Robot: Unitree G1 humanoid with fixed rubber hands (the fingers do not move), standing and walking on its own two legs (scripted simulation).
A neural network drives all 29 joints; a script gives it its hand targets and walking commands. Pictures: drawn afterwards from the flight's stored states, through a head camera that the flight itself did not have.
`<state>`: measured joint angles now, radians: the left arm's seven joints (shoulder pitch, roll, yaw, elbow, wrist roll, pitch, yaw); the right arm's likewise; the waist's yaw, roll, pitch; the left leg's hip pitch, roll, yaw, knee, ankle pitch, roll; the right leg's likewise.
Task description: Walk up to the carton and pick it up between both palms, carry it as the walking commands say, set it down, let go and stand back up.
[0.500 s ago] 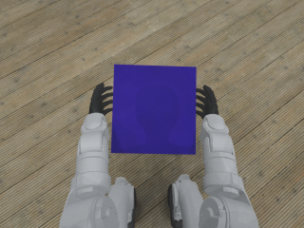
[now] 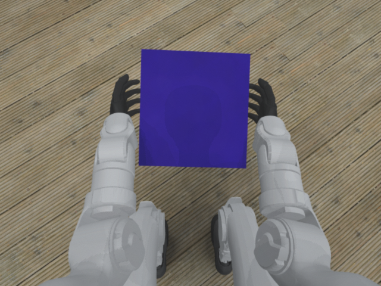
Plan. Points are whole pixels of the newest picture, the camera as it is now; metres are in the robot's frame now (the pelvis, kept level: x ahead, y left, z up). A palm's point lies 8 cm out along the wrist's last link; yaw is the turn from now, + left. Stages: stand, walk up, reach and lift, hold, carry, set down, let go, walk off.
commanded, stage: set down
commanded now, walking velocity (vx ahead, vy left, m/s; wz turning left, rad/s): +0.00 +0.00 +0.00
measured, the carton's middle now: (191, 115) +0.50 -0.01 -0.16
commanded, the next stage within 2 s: none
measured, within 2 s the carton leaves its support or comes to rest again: neither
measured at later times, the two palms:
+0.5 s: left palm (132, 120) +0.49 +0.13 -0.16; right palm (251, 123) +0.47 -0.16 -0.16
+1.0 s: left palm (139, 123) +0.51 +0.13 -0.25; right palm (242, 124) +0.50 -0.16 -0.25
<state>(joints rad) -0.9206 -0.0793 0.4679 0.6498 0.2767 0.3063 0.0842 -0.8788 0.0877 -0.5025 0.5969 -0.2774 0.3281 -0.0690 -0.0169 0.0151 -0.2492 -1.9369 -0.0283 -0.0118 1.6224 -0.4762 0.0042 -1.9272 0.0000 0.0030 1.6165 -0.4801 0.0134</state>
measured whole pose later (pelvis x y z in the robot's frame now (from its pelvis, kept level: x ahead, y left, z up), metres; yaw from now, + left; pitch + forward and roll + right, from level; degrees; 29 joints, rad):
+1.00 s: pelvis -0.01 +0.00 -0.12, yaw +0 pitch +45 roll -1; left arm -1.23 0.09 0.39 0.78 0.15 0.25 0.11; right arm -1.19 -0.08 -0.42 0.74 -0.12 0.26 -0.10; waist -0.02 0.01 0.07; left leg -2.28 -0.04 -0.02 2.04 -0.54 -0.01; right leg -2.27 0.02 0.00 2.03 -0.54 0.02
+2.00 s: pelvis -0.01 -0.01 -0.16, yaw -1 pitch +41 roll +0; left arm -1.40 0.19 0.37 0.96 0.11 0.19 0.04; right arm -1.36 -0.20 -0.38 0.94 -0.06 0.21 -0.05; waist -0.02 -0.01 0.21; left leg -2.33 -0.03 -0.02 2.18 -0.57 -0.02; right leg -2.34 0.04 0.00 2.18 -0.56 0.02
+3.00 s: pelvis +0.00 -0.01 -0.17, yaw +0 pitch +41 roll +0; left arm -1.40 0.20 0.37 1.01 0.11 0.09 0.02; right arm -1.37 -0.21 -0.40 0.99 -0.06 0.10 -0.02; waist -0.01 -0.01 0.23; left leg -2.33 -0.04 -0.02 2.21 -0.61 -0.02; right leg -2.33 0.04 0.01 2.21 -0.60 0.02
